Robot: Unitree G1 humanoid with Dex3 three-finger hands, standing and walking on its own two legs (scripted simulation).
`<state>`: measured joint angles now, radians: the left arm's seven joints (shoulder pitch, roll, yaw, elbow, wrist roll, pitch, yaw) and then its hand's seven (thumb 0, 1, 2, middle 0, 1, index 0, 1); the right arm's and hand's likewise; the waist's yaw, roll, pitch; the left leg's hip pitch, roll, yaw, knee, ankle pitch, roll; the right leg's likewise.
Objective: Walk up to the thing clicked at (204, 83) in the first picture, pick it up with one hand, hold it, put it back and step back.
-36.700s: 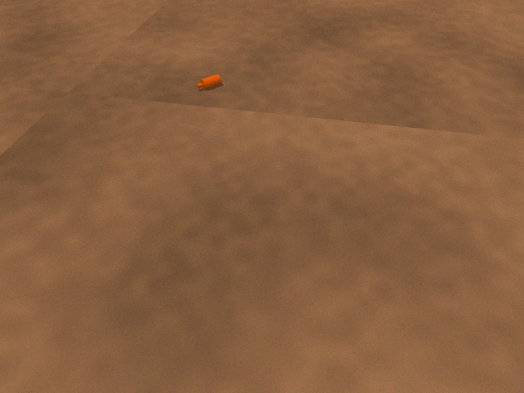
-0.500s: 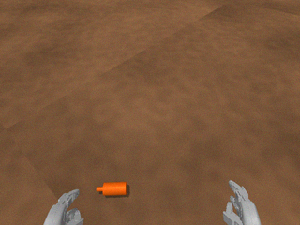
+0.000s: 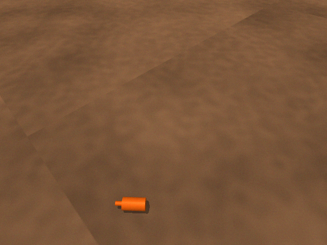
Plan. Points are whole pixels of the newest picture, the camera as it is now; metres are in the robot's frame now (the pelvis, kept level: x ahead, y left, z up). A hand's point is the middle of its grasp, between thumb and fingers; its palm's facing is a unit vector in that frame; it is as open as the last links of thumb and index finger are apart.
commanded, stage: stand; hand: left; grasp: from above
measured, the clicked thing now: (130, 203) +0.47 +0.22 -0.73
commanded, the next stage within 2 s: none
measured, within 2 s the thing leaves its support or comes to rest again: neither
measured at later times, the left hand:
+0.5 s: hand out of the picture +0.04 +0.23 -0.15, palm faces +0.05 -0.94 -0.35, open 7.4 cm
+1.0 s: hand out of the picture +0.07 +0.23 -0.15, palm faces +0.04 -0.94 -0.34, open 7.4 cm
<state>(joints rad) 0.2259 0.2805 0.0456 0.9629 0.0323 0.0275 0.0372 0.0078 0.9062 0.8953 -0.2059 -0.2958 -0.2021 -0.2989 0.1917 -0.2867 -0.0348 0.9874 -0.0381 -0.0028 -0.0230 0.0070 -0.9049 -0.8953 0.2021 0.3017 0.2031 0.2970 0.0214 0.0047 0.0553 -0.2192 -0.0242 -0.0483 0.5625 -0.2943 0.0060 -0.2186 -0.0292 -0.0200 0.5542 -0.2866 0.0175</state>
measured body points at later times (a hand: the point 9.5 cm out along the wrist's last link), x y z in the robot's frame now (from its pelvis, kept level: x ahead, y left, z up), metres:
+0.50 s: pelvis +0.00 -0.01 +0.01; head -0.01 -0.02 +0.46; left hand +0.04 +0.28 -0.12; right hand +0.06 -0.29 -0.13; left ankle +0.01 +0.12 -0.73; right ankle +0.01 -0.13 -0.73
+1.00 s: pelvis +0.01 -0.02 +0.02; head +0.01 -0.02 +0.46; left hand +0.07 +0.28 -0.12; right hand +0.07 -0.30 -0.13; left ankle +0.01 +0.12 -0.73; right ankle +0.01 -0.13 -0.73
